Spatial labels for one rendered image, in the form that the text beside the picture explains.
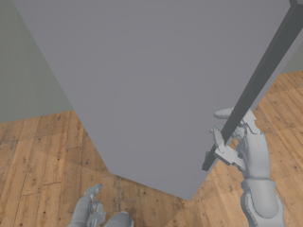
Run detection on robot right hand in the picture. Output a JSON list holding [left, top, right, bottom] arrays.
[[209, 107, 271, 180]]

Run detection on robot left thigh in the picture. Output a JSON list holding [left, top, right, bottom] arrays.
[[103, 213, 134, 227]]

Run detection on robot left hand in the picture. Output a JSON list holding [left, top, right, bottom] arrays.
[[70, 183, 106, 227]]

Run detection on handle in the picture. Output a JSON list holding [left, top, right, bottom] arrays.
[[202, 0, 303, 171]]

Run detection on fridge door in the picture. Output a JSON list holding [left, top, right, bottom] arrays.
[[13, 0, 303, 201]]

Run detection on robot right forearm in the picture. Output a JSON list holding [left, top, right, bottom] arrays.
[[241, 178, 286, 227]]

